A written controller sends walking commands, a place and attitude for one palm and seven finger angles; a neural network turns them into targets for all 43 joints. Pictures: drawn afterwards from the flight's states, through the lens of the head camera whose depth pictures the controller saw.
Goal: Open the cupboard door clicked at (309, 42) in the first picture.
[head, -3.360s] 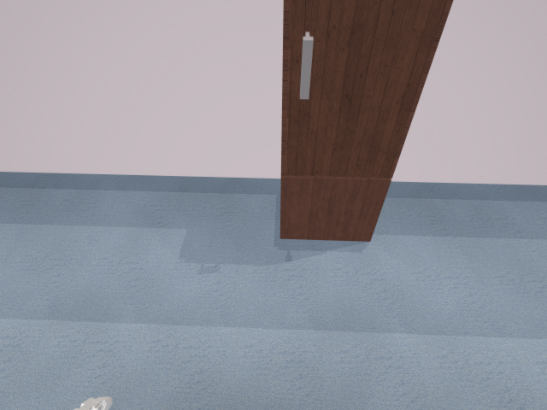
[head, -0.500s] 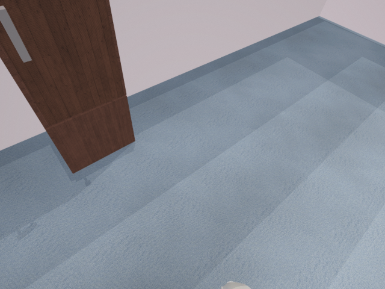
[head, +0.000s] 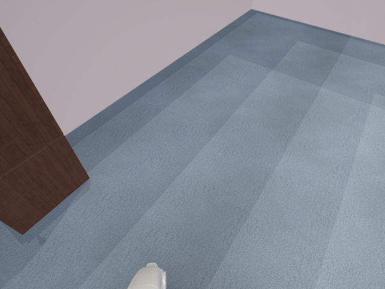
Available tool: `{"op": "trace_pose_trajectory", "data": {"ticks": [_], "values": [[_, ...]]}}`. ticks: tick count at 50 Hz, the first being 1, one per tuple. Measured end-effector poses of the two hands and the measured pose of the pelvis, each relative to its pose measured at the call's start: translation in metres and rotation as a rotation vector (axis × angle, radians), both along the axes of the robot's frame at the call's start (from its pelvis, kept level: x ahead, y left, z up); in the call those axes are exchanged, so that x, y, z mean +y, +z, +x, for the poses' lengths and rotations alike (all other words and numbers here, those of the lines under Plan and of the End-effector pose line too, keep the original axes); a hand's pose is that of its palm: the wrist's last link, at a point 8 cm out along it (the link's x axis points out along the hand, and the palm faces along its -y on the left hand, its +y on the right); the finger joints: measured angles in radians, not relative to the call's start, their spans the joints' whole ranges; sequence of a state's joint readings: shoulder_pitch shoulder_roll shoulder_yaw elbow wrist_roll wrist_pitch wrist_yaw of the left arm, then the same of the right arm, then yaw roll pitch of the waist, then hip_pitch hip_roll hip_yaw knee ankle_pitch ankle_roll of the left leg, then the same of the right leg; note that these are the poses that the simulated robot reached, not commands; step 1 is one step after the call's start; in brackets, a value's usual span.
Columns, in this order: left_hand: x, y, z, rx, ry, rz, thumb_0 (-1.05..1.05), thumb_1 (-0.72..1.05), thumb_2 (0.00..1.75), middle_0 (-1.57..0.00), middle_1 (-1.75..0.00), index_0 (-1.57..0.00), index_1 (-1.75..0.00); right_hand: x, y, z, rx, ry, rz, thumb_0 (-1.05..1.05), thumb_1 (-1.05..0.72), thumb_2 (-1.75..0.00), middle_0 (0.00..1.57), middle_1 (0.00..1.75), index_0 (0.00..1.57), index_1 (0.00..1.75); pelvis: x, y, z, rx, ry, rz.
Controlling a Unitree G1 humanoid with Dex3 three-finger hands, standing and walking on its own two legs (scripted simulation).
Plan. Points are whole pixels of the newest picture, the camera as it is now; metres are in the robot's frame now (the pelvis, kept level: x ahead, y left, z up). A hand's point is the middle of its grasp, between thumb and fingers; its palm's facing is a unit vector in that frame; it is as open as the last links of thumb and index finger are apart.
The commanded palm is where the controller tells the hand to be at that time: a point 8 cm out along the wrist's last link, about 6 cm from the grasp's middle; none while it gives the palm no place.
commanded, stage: walk to a spot facing it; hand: left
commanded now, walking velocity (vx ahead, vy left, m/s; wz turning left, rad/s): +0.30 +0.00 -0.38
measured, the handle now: out of the picture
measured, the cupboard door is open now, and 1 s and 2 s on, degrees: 0 0 0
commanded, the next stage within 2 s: turn to face it in 0.48 s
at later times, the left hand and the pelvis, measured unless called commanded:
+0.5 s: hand (120, 226) +0.29 +0.22 -0.16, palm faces -0.22 -0.96 -0.20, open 7.4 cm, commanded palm none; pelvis +0.15 +0.05 +0.01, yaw -16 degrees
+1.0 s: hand (148, 206) +0.37 +0.16 -0.19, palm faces -0.19 -0.97 -0.15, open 7.3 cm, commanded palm none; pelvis +0.22 +0.02 -0.02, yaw -12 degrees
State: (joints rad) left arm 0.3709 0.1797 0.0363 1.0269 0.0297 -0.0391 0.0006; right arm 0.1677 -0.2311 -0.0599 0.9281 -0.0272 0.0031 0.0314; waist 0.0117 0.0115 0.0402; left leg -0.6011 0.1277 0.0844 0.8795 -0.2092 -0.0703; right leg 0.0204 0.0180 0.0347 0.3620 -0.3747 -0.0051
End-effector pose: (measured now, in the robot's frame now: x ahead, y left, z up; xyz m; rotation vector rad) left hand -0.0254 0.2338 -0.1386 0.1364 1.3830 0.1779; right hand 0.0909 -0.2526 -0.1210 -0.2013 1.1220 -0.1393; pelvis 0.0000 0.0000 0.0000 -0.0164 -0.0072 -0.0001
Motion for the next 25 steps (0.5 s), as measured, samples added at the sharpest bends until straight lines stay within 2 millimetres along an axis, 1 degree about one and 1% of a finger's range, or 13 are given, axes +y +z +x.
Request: {"op": "trace_pose_trajectory", "data": {"ticks": [3,5,6,8,10,12,14,16,18,21,25], "values": [[0.012,-0.014,0.007,0.065,0.015,-0.022,0.0,0.9,0.89,-0.2,-0.3,-0.2,-0.3,0.021,0.001,0.045,-0.045,0.02,-0.008,0.01,-0.91,-0.9,0.2,0.3,0.19,0.29,0.015,-0.008,0.029,-0.001,-0.021,-0.011],[0.025,-0.028,0.018,0.104,0.013,-0.035,0.0,0.9,0.89,-0.2,-0.3,-0.2,-0.3,0.033,-0.003,0.07,-0.087,0.019,-0.028,0.0,-0.91,-0.9,0.2,0.3,0.2,0.29,0.027,-0.019,0.05,-0.004,-0.045,-0.018],[0.032,-0.034,0.027,0.12,0.009,-0.04,0.0,0.9,0.89,-0.2,-0.3,-0.2,-0.3,0.038,-0.004,0.078,-0.103,0.013,-0.038,0.0,-0.91,-0.9,0.2,0.3,0.2,0.29,0.032,-0.023,0.057,-0.009,-0.056,-0.015],[0.044,-0.037,0.052,0.123,-0.015,-0.041,0.0,0.9,0.89,-0.2,-0.3,-0.2,-0.29,0.047,-0.002,0.082,-0.104,-0.012,-0.044,0.0,-0.91,-0.9,0.2,0.3,0.2,0.29,0.04,-0.023,0.069,-0.022,-0.094,-0.013],[0.054,-0.033,0.086,0.091,-0.053,-0.039,0.0,0.9,0.89,-0.2,-0.3,-0.2,-0.29,0.054,0.001,0.075,-0.081,-0.058,-0.041,0.0,-0.91,-0.9,0.2,0.3,0.2,0.3,0.045,-0.016,0.081,-0.031,-0.126,-0.014],[0.061,-0.024,0.125,0.037,-0.09,-0.036,0.0,0.91,0.89,-0.2,-0.3,-0.19,-0.29,0.061,0.004,0.064,-0.04,-0.102,-0.034,0.0,-0.91,-0.9,0.2,0.3,0.2,0.3,0.05,-0.008,0.092,-0.033,-0.143,-0.015],[0.066,-0.015,0.164,-0.026,-0.12,-0.03,0.0,0.91,0.89,-0.2,-0.3,-0.19,-0.29,0.068,0.005,0.05,0.01,-0.152,-0.027,0.0,-0.91,-0.9,0.2,0.3,0.2,0.3,0.053,-0.001,0.102,-0.029,-0.159,-0.015],[0.067,-0.007,0.201,-0.081,-0.148,-0.023,0.0,0.91,0.9,-0.2,-0.3,-0.19,-0.29,0.068,0.005,0.036,0.058,-0.206,-0.029,0.0,-0.93,-0.9,0.2,0.3,0.2,0.3,0.057,0.003,0.112,-0.024,-0.18,-0.012],[0.065,0.0,0.233,-0.12,-0.177,-0.019,0.0,0.91,0.9,-0.19,-0.3,-0.19,-0.29,0.07,0.003,0.024,0.103,-0.251,-0.022,0.0,-0.93,-0.9,0.2,0.3,0.2,0.3,0.058,0.006,0.122,-0.019,-0.201,-0.007],[0.057,0.006,0.274,-0.153,-0.226,-0.015,0.0,0.91,0.9,-0.19,-0.3,-0.19,-0.29,0.074,-0.001,0.008,0.157,-0.316,-0.003,0.0,-0.93,-0.9,0.2,0.3,0.2,0.3,0.058,0.007,0.136,-0.013,-0.235,0.004],[0.035,0.01,0.32,-0.171,-0.303,-0.018,0.0,0.91,0.9,-0.19,-0.3,-0.19,-0.29,0.079,-0.008,-0.006,0.21,-0.394,0.033,0.0,-0.92,-0.9,0.2,0.3,0.2,0.3,0.053,0.005,0.153,-0.007,-0.281,0.014]]}}
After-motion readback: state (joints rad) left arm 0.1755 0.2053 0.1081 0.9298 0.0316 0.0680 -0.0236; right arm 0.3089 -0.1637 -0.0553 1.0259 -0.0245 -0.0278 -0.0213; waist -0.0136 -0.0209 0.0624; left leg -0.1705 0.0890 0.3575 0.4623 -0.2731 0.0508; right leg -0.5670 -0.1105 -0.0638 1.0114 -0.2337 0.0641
